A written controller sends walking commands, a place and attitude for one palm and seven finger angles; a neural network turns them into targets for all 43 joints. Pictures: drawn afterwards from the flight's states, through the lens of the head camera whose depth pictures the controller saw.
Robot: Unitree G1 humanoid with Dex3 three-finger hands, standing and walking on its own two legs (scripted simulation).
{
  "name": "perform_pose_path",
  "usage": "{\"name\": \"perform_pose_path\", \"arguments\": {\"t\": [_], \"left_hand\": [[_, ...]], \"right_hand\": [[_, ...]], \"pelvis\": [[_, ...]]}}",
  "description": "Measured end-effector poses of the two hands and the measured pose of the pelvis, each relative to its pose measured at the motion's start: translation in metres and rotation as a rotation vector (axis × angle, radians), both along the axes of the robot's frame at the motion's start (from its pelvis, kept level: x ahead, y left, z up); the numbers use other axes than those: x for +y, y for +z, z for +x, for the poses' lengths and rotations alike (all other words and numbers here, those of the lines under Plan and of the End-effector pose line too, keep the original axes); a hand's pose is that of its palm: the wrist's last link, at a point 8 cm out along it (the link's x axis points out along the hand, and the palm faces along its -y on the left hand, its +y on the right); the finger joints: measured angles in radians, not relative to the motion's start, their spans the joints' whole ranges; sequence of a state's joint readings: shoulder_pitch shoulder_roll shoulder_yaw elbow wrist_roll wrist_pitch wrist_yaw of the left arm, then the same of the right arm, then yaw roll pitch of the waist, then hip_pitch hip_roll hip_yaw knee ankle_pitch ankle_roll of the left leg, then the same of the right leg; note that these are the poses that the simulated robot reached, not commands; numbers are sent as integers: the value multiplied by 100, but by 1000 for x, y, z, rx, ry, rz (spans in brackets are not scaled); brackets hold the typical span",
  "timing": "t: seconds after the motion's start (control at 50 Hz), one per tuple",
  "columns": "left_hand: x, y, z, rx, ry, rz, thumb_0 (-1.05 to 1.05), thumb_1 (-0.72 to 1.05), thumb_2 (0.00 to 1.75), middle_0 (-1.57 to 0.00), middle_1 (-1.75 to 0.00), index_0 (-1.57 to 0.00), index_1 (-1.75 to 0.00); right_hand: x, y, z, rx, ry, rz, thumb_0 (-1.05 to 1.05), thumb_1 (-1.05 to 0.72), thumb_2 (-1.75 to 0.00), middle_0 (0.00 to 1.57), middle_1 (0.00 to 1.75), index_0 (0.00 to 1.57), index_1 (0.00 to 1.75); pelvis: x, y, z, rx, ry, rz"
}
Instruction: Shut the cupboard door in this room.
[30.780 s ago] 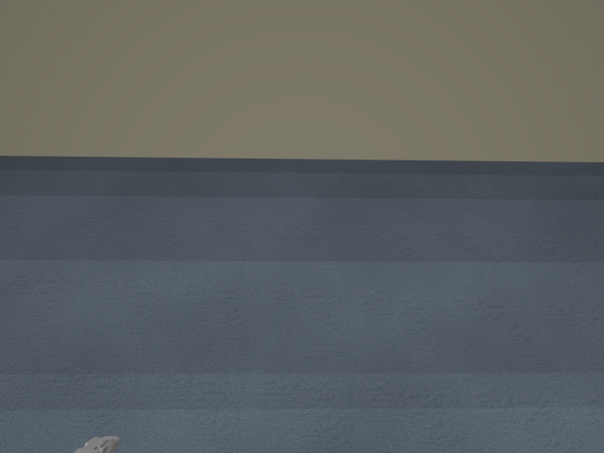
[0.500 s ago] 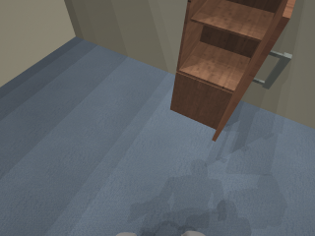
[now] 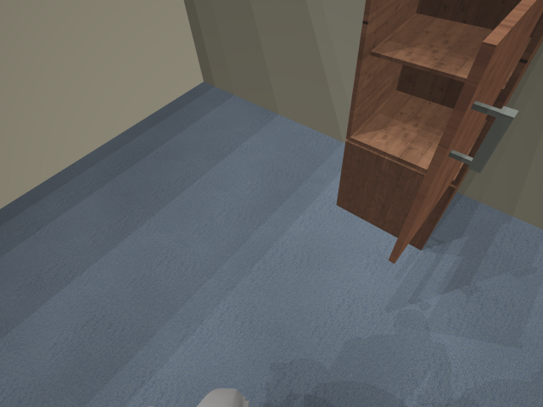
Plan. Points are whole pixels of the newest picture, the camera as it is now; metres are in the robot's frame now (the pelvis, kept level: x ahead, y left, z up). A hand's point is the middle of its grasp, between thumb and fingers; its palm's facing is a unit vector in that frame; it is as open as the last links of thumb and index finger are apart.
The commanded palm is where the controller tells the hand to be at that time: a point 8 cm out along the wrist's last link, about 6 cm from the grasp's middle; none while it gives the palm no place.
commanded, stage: stand and wait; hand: left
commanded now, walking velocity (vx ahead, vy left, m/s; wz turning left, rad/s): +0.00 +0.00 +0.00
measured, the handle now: (478, 137) +0.53 -0.34 +0.08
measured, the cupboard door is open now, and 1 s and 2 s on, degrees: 88 88 88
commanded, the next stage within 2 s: turn or walk to find it in 0.14 s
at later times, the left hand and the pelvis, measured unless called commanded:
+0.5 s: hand out of the picture -0.03 +0.21 -0.19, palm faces -0.02 -0.98 -0.20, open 7.4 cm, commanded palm none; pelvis -0.02 +0.01 -0.01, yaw -7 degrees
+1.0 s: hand out of the picture +0.13 +0.21 -0.19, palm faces -0.30 -0.93 -0.23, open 7.4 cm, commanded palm none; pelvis -0.02 +0.04 -0.01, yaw -20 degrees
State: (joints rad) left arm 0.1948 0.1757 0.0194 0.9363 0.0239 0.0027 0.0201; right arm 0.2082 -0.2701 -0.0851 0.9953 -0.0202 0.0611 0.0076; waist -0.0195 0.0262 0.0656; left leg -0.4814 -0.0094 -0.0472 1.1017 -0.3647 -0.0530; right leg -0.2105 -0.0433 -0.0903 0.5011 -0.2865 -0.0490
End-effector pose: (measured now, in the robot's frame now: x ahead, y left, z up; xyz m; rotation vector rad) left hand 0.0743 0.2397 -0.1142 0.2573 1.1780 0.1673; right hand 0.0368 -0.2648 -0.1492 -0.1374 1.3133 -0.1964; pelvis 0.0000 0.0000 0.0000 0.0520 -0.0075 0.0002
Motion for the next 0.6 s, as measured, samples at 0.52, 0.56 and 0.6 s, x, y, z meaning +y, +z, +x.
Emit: {"name": "perform_pose_path", "arguments": {"t": [0.52, 0.56, 0.6], "left_hand": [[16, -39, -97, 285, 47, -71, 1, 91, 90, -20, -30, -20, -30], [14, -38, -79, 245, 11, -51, 1, 91, 90, -20, -30, -20, -30], [10, -39, -61, 204, -27, -26, 1, 91, 90, -20, -30, -20, -30]], "right_hand": [[45, 3, 7, -89, -5, -7, 1, -90, -90, 20, 30, 20, 30], [35, -6, -7, -69, -42, 1, 1, -90, -90, 20, 30, 20, 30], [23, -15, -21, -50, -82, 3, 1, -90, -90, 20, 30, 20, 30]], "pelvis": [[12, -11, -21, -11, -127, -43], [6, -15, -22, -9, -148, -43], [-1, -21, -24, -5, -165, -47]]}}
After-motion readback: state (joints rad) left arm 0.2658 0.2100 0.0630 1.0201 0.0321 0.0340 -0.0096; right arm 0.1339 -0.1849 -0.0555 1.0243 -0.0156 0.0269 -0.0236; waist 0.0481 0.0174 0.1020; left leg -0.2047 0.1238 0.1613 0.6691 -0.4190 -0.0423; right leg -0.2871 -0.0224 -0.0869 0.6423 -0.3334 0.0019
